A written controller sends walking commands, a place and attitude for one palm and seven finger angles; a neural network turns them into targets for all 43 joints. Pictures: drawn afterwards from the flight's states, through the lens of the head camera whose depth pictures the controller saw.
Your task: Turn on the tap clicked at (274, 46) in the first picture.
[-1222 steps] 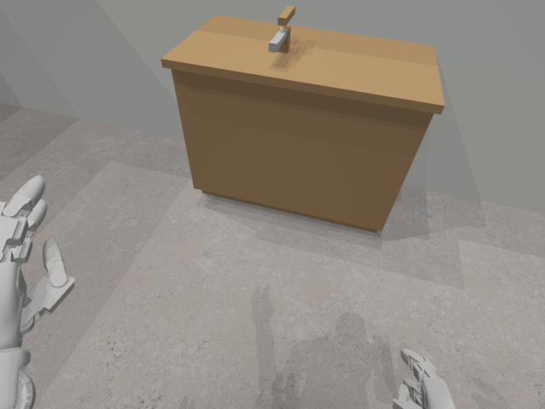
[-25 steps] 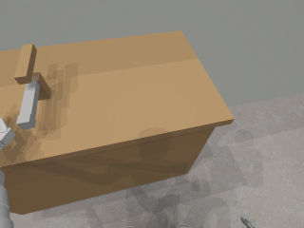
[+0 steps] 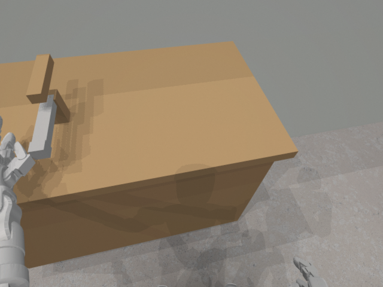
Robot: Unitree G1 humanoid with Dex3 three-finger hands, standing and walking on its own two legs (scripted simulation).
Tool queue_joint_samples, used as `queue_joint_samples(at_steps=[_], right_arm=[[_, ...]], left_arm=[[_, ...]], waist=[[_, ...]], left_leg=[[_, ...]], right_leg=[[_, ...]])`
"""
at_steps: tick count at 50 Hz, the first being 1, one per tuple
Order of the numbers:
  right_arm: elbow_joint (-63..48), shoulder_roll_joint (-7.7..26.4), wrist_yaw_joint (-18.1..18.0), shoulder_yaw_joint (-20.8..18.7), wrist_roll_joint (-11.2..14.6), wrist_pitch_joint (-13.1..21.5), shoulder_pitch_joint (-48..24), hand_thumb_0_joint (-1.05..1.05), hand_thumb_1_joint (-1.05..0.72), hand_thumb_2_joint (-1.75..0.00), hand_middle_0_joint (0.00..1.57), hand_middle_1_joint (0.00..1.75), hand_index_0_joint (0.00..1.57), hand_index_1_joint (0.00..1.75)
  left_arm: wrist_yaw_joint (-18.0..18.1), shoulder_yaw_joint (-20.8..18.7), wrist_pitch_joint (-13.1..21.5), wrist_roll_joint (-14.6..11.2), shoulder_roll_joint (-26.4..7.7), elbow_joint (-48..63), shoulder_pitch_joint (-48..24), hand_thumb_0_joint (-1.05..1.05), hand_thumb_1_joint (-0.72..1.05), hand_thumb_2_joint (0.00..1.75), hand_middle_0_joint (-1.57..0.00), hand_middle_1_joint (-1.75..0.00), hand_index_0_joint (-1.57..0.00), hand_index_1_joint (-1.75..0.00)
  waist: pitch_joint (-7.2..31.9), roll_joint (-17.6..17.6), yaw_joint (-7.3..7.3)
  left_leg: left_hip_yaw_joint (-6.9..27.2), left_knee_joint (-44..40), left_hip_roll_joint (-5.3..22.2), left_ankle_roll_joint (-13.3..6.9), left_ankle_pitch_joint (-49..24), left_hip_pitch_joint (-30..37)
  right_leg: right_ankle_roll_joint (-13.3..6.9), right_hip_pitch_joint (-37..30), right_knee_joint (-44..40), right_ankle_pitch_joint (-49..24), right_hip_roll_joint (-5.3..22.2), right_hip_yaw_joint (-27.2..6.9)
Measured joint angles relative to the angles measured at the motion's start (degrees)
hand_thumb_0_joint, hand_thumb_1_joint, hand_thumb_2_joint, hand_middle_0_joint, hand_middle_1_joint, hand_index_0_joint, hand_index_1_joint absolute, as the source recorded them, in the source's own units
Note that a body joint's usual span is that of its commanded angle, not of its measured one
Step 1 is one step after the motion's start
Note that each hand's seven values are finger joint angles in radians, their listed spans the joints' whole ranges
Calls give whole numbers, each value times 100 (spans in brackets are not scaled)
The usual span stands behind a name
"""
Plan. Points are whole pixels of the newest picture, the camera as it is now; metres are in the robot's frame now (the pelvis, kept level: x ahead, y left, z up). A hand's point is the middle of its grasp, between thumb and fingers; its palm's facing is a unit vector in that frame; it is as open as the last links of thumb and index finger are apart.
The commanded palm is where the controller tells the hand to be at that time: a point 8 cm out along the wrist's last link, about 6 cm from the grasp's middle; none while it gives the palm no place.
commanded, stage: reach beside the lever's end, fingers flat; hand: left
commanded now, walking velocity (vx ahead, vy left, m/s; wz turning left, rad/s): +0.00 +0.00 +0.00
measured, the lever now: (40, 149) +0.35 +0.32 +0.08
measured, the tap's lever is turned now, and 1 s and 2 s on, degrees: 0 3 28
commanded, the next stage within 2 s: push the lever round in 0.10 s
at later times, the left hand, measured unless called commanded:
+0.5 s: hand (31, 163) +0.32 +0.33 +0.07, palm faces +0.50 -0.86 -0.11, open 7.8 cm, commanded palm +0.28 +0.37 +0.08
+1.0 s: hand (40, 164) +0.32 +0.32 +0.07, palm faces +0.52 -0.85 -0.09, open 7.7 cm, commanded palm +0.28 +0.34 +0.08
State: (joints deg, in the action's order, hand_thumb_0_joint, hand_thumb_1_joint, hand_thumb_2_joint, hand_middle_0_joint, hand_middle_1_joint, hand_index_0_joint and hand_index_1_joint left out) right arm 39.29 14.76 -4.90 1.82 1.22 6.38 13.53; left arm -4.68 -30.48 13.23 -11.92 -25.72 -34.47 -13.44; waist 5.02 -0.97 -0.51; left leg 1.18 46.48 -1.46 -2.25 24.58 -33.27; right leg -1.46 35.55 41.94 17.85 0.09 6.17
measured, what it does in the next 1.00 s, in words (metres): stands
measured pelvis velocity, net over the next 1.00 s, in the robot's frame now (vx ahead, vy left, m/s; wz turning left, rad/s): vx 0.00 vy -0.01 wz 0.00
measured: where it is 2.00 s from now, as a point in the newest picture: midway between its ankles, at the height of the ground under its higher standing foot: outside the picture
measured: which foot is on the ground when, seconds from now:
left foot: down 0.00-1.00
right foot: down 0.00-1.00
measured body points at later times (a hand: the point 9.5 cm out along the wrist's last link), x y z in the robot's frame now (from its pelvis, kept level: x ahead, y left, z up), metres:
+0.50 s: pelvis +0.01 -0.01 +0.00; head +0.07 -0.01 +0.45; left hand +0.29 +0.38 +0.08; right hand +0.12 -0.28 -0.11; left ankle -0.02 +0.09 -0.71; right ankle +0.03 -0.11 -0.71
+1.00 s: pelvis +0.00 -0.01 +0.00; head +0.05 -0.01 +0.45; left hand +0.29 +0.36 +0.08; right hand +0.12 -0.27 -0.11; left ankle -0.02 +0.09 -0.71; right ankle +0.03 -0.11 -0.71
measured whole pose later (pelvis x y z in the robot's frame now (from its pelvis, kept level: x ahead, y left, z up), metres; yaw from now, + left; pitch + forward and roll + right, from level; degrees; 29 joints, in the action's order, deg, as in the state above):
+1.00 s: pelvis +0.00 -0.01 +0.00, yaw +0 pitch +10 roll -2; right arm 39.8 15.4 -4.3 0.5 1.4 5.8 14.8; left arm -1.0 -28.8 15.1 -12.4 -21.4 -29.6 -9.0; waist 5.3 -1.7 -0.1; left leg 1.4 45.7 -0.8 -1.4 24.4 -31.7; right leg -2.4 34.2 41.6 17.9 -0.7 6.3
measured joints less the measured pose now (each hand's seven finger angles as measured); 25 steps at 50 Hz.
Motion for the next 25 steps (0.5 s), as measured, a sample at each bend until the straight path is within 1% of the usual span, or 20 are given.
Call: queue_joint_samples(at_steps=[2,4,8,12,15,18,25], right_arm=[[-55,16,14,-7,-7,-24,28,1,-90,-90,20,30,20,30],[-90,37,38,-27,-27,-47,72,1,-90,-90,20,30,20,30],[-87,83,100,-96,-45,-98,194,1,-90,-90,20,30,20,30],[-7,128,127,-153,-31,-151,304,1,-90,-90,20,30,20,30],[49,155,108,-176,5,-166,354,1,-90,-90,20,30,20,30],[91,165,92,-202,15,-145,362,1,-90,-90,20,30,20,30],[100,113,97,-215,-15,-50,259,1,-90,-90,20,30,20,30]], left_arm=[[-23,-53,-79,18,-59,-91,-16,2,90,90,-15,-15,-15,-15],[-23,-155,-71,33,-86,-119,16,2,90,90,-15,-15,-15,-15],[21,-345,112,13,-101,-19,188,2,90,90,-15,-15,-15,-15],[-95,-435,233,-63,-120,65,368,2,90,90,-15,-15,-15,-15],[-244,-438,214,-150,-129,61,469,2,90,90,-15,-15,-15,-15],[-298,-398,189,-220,-64,106,521,2,90,90,-15,-15,-15,-15],[-101,-174,326,-166,229,494,684,2,90,90,-15,-15,-15,-15]], waist=[[13,1,-26],[26,2,-45],[42,-1,-57],[60,-20,-40],[71,-40,-27],[57,-56,-12],[62,-67,7]], left_leg=[[-15,-18,19,10,1,-18],[-30,-27,44,20,12,-33],[-45,-22,90,40,55,-41],[-37,-15,115,54,92,-22],[-22,-18,122,56,105,-3],[-4,-25,118,60,103,23],[-2,-74,99,69,73,122]], right_leg=[[-10,29,-14,-4,-21,-15],[-20,54,-23,-3,-47,-30],[-39,71,-26,22,-95,-46],[-52,54,-24,56,-121,-40],[-59,30,-29,72,-128,-27],[-63,-4,-39,77,-125,-9],[-64,-93,-59,66,-107,-11]])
